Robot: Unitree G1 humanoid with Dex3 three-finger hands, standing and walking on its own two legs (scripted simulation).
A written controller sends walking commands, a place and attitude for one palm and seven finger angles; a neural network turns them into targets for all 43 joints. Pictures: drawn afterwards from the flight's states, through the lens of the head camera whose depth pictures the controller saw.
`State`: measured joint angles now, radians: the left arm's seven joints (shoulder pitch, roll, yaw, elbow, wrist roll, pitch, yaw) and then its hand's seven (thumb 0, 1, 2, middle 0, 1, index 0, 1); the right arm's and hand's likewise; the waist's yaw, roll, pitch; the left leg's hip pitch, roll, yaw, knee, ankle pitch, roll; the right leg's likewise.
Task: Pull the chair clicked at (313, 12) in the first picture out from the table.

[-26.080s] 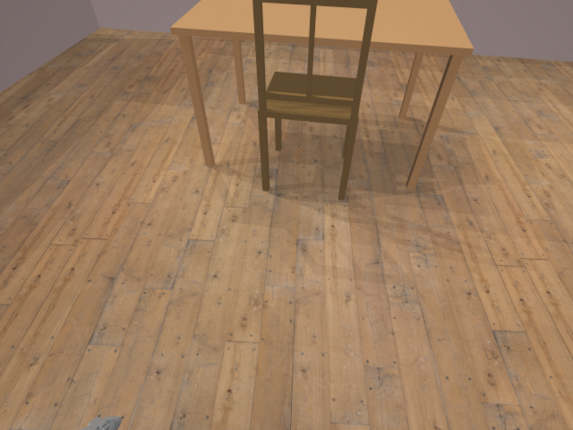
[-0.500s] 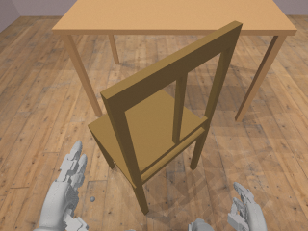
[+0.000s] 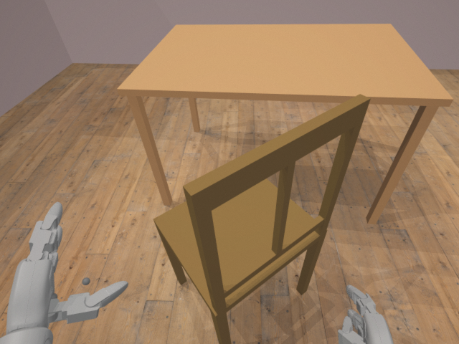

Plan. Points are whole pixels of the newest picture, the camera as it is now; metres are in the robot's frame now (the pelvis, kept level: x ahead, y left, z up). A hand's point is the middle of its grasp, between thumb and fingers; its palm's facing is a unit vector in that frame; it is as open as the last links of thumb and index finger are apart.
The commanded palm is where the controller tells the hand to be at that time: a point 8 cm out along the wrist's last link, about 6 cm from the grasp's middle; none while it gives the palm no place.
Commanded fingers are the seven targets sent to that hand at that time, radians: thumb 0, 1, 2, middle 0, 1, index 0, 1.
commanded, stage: draw the hand back to the body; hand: left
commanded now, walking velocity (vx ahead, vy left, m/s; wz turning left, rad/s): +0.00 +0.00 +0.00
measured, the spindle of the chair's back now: (281, 213) +0.42 -0.06 -0.04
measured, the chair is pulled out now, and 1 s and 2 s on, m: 0.46 0.46 0.46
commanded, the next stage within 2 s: step back with the hand held close in 0.68 s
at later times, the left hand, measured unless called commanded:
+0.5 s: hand (59, 237) +0.20 +0.25 +0.17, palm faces +0.48 -0.76 -0.44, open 7.7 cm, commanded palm +0.15 +0.29 +0.19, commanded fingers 0.00 0.90 0.90 -0.20 -0.30 -0.20 -0.30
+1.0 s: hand (53, 228) +0.21 +0.26 +0.18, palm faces +0.42 -0.76 -0.49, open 7.4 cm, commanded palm +0.14 +0.30 +0.19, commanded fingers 0.00 0.90 0.90 -0.20 -0.30 -0.20 -0.30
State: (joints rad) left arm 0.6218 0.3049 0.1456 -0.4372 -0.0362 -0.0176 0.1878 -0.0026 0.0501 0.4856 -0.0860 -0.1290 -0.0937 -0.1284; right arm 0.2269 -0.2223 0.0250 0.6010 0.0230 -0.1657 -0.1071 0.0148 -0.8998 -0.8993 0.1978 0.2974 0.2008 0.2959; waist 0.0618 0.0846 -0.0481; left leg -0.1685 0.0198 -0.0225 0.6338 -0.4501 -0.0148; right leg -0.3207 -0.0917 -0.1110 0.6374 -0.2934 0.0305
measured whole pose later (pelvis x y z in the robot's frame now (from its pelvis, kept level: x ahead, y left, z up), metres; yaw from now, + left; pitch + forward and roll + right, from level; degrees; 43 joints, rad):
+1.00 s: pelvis -0.02 +0.00 +0.02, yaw -3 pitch -1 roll +0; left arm 0.47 0.37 0.41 -0.44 -0.04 -0.15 0.17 0.02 0.89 0.90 -0.20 -0.31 -0.21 -0.30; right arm 0.14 -0.22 0.01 0.59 0.02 -0.10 -0.08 0.01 -0.90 -0.90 0.20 0.30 0.20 0.30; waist 0.03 0.06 0.09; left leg -0.09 0.02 0.04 0.45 -0.33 -0.01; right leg -0.27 -0.07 -0.06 0.45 -0.15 0.03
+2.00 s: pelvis -0.11 +0.00 +0.00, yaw +1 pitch +0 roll +1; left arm 0.51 0.39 0.44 -0.54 0.00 -0.23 0.21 0.02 0.89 0.90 -0.21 -0.31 -0.21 -0.31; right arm 0.21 -0.21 -0.01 0.61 -0.01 -0.14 -0.07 0.01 -0.90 -0.90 0.20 0.30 0.20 0.30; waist 0.01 -0.04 0.08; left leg -0.39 0.01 0.01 0.68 -0.32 0.00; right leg -0.48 -0.07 -0.04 0.54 -0.06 0.02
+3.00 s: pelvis -0.21 -0.01 +0.01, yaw -4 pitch +1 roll -2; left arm 0.57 0.45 0.45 -0.62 -0.02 -0.28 0.15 0.02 0.89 0.90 -0.21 -0.31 -0.22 -0.31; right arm 0.18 -0.14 -0.01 0.63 0.00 -0.22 -0.05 0.01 -0.90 -0.90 0.20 0.30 0.20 0.30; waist 0.03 -0.02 0.08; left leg -0.31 0.11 0.06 0.51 -0.21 -0.04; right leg -0.33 -0.04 -0.07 0.65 -0.32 0.00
